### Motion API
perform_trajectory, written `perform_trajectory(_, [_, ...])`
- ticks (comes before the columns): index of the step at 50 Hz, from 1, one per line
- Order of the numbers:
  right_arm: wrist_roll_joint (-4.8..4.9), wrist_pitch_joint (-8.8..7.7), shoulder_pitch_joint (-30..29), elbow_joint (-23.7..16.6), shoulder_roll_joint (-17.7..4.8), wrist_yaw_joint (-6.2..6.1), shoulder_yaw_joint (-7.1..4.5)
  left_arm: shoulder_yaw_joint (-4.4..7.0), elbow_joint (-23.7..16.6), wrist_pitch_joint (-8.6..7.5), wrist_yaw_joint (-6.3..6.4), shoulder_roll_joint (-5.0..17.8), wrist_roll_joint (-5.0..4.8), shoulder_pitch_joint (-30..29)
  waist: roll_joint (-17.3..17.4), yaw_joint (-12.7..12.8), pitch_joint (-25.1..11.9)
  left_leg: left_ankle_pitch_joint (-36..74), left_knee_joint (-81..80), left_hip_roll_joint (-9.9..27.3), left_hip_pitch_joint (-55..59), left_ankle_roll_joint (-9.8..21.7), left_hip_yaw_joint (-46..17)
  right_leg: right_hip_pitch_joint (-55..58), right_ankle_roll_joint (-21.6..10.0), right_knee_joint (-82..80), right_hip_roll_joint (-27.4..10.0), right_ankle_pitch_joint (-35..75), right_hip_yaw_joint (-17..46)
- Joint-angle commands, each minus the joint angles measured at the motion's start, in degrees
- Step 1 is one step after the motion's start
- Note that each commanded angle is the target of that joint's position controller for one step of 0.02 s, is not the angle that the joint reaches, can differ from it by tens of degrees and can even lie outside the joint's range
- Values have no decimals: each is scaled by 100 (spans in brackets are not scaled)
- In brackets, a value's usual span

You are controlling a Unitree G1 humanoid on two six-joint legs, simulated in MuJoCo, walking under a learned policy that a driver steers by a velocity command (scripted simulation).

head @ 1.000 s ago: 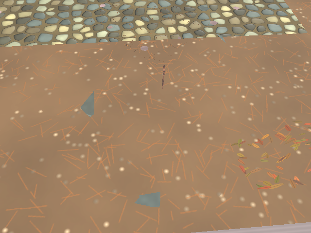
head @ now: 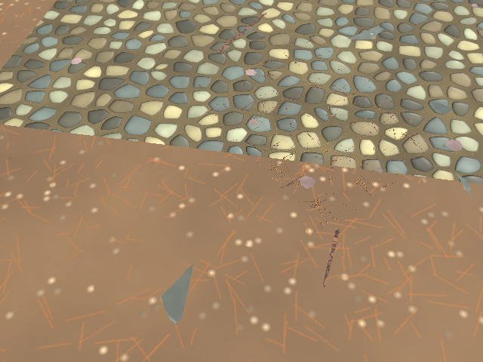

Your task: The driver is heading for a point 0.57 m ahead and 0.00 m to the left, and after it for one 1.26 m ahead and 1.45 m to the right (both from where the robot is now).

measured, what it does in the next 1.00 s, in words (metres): walks ahead: right foot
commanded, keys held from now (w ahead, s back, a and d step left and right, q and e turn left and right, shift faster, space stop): w+q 0.26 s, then w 0.04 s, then w+e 0.70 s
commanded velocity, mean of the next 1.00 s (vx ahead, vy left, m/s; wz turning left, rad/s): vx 0.50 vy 0.00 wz -0.01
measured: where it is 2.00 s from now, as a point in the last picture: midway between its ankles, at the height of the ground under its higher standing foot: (287, 181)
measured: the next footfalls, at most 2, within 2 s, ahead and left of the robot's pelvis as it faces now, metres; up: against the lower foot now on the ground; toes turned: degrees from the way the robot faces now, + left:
right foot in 0.50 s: +0.47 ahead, -0.05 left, +0.00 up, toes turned +9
left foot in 1.04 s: +0.73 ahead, +0.14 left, +0.00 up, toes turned -9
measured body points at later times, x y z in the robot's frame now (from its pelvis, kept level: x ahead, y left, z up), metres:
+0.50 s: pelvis +0.29 -0.01 +0.00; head +0.33 +0.00 +0.45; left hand +0.45 +0.25 -0.09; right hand +0.30 -0.29 -0.13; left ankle +0.07 +0.03 -0.71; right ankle +0.44 -0.06 -0.72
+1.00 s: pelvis +0.55 +0.03 +0.02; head +0.58 +0.03 +0.47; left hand +0.52 +0.31 -0.10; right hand +0.78 -0.19 -0.06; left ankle +0.69 +0.16 -0.70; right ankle +0.44 -0.06 -0.72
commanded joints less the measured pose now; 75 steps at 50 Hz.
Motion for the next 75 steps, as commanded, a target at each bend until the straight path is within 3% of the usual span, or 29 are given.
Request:
perform_trajectory(1, [141, 52, 1495, 162, -1335, -85, -395, 141, -1134, -233, -159, 747, -15, -890, 195, -542, -702, 24, -1916, 2371, 3329, 1501, -4263, -4059, -33, 3161, 97, 289, 1565])
perform_trajectory(3, [150, 5, 1009, 90, -860, -116, -255, 144, -1105, -286, -173, 783, -35, -848, -413, -62, -103, 1123, -2131, 1877, 2155, 916, -3150, -3555, 44, 2221, -227, 936, 1502])
perform_trajectory(4, [195, -50, 926, 68, -753, -156, -203, 134, -1113, -179, -181, 739, 72, -762, -384, 95, -75, 1627, -2151, 1600, 1827, 763, -2749, -3269, 154, 1928, -307, 983, 1506])
perform_trajectory(7, [258, -210, 1145, 87, -916, -169, -189, 108, -1217, 111, -257, 607, 203, -780, -76, 200, -191, 2647, -2136, 1201, 1527, 593, -2210, -3051, 398, 1349, -349, 1096, 1342])
perform_trajectory(14, [222, -170, 2039, 92, -1075, -166, -191, 28, -1899, 206, -322, 659, 147, -2400, 385, -379, -94, 3075, -2037, 980, 2172, 129, -2256, -3790, 486, -399, -158, 2365, 1163])
perform_trajectory(19, [136, -234, 2284, 157, -1004, -233, -102, -83, -2120, 100, -385, 616, 66, -3016, 492, -616, 40, 3525, -2099, 1212, 2791, -28, -2056, -3360, 92, -1724, 45, 2826, 900])
perform_trajectory(22, [64, -299, 1941, 135, -1225, -274, -121, 21, -1922, 58, -326, 903, 29, -2230, 612, -129, -191, 5150, -1524, 1404, 3011, -247, -1800, -2214, -331, -2116, 383, 2212, 870])
perform_trajectory(24, [5, -266, 1712, 124, -1334, -272, -145, 144, -1417, 3, -216, 1111, 24, -659, 455, 621, -920, 5642, 317, 1199, 2918, -363, -1431, -663, -602, -2541, 594, 2167, 852])
perform_trajectory(25, [26, -271, 1778, -1, -1124, -266, -74, 221, -1240, -18, -151, 1387, 138, 197, 2, 877, -1508, 3935, 1865, 965, 1939, -402, -1242, 676, -853, -2419, -299, 1868, 1863])
perform_trajectory(26, [234, -259, 2606, -67, -620, -195, 6, 397, -1201, 3, -190, 2016, 229, 317, -1556, 369, -1992, -562, 4173, -211, -207, -784, -833, 2086, -1926, -2845, -1833, 1980, 4980])
perform_trajectory(27, [10, -287, 2385, -57, -997, -199, -11, 334, -1231, 98, -298, 1589, -60, -197, -982, 225, -1751, -1388, 4584, -37, -928, -698, -1282, 1751, -1963, -3596, -1729, 1336, 6002])
perform_trajectory(28, [-11, -304, 1774, -210, -1050, -175, -11, 268, -1367, 118, -322, 1289, -90, -775, -476, 87, -807, -900, 4459, 320, -1258, -716, -1347, 928, -1839, -3660, -1557, 1049, 5015])
perform_trajectory(29, [-30, -338, 1323, -325, -1048, -145, 22, 209, -1369, 107, -338, 1047, -54, -908, 30, 109, -489, -635, 4111, 518, -1196, -738, -1285, 351, -1683, -3765, -1287, 1502, 4377])
perform_trajectory(30, [-37, -315, 1167, -409, -965, -113, 36, 181, -1299, 78, -318, 983, -30, -850, 106, 10, -261, -580, 3772, 660, -1081, -778, -1265, -72, -1541, -3831, -1025, 2068, 3937])
perform_trajectory(35, [-98, -51, 1015, -616, -739, -63, 145, 232, -1092, -29, -282, 1195, -94, -445, -267, -172, -299, -457, 2689, 867, -825, -1131, -1013, -768, -1414, -4120, -486, 2794, 3117])
perform_trajectory(41, [-38, -28, -403, -1094, -681, -45, 213, 299, -1050, 34, -256, 1282, -120, 198, -346, 304, -107, 860, 1063, 887, -1334, -1402, -936, -449, -1094, -4127, -269, 2699, 3130])
perform_trajectory(46, [31, -110, -1135, -1396, -686, -28, 264, 334, -1092, 83, -202, 1325, -21, 535, -428, 573, -149, 793, 299, 633, -1349, -1359, -935, 176, -1071, -3542, -334, 3482, 3414])
perform_trajectory(48, [56, -164, -1065, -1443, -752, -39, 256, 357, -1175, 101, -169, 1378, 8, 404, -503, 471, -203, 566, -76, 528, -908, -1270, -1007, 190, -968, -3270, -384, 3715, 3588])
perform_trajectory(51, [63, -271, 140, -1139, -1029, -153, 138, 384, -1335, 74, -187, 1488, -28, -111, -406, -194, -601, 310, -940, 329, 1153, -1008, -993, -437, -616, -2272, -87, 3978, 3599])
perform_trajectory(52, [-33, -343, 847, -1046, -1386, -248, 30, 319, -1408, 17, -242, 1257, -107, -120, 107, -494, -1171, -113, -1129, 1108, 2330, -757, -1679, -916, -449, -1081, 257, 3382, 3220])
perform_trajectory(53, [-163, -306, 1490, -1070, -1875, -339, -87, 195, -1616, -6, -240, 773, -285, 76, 1053, -618, -1900, -1086, -1421, 2608, 3777, -348, -3551, -2248, -240, 481, 890, 1041, 2359])
perform_trajectory(54, [-101, -204, 1363, -1003, -1976, -310, -149, 207, -1709, 51, -214, 995, -140, 441, 1646, -243, -1886, -1362, -1794, 3181, 3688, 110, -5290, -3229, -245, 1330, 989, -653, 1936])
perform_trajectory(55, [-50, -161, 1053, -1064, -1407, -275, -58, 231, -1513, 147, -197, 1176, 7, 293, 734, -133, -1143, -1667, -1763, 2969, 3013, 117, -4738, -3461, -257, 1778, 516, -154, 1975])
perform_trajectory(56, [-5, -173, 827, -1079, -985, -241, 44, 216, -1513, 171, -266, 1118, 54, -117, 218, -162, -600, -1245, -1895, 2589, 2376, -5, -3802, -3387, -208, 1669, 364, 304, 1927])
perform_trajectory(57, [-13, -191, 699, -1051, -859, -227, 87, 207, -1544, 199, -323, 1014, 61, -283, 325, -72, -350, -602, -2082, 2291, 1965, -167, -3060, -3253, -152, 1447, 219, 545, 1869])
perform_trajectory(60, [68, -323, 917, -855, -903, -203, 70, 208, -1613, 358, -457, 987, 138, -410, 698, 43, -320, 1001, -2225, 1956, 1700, -268, -1991, -3115, -38, 1403, 114, 871, 1709])
perform_trajectory(67, [104, -370, 1331, -553, -1016, -151, -3, 115, -2084, 407, -602, 831, 117, -1612, 515, -76, -79, 1903, -2479, 1899, 1955, -208, -750, -3829, 88, 559, -22, 2046, 1519])
perform_trajectory(72, [107, -321, 1621, -355, -1200, -184, -63, 2, -2412, 364, -712, 716, 121, -2498, 523, -309, 164, 2064, -2419, 1973, 2198, -362, -160, -3330, -135, -978, -16, 2350, 995])
perform_trajectory(75, [86, -220, 1785, -216, -1341, -230, -94, 14, -2515, 362, -677, 775, 162, -2600, 546, -300, 130, 3411, -1858, 2058, 2649, -482, 164, -2911, -407, -1504, 248, 1663, 649])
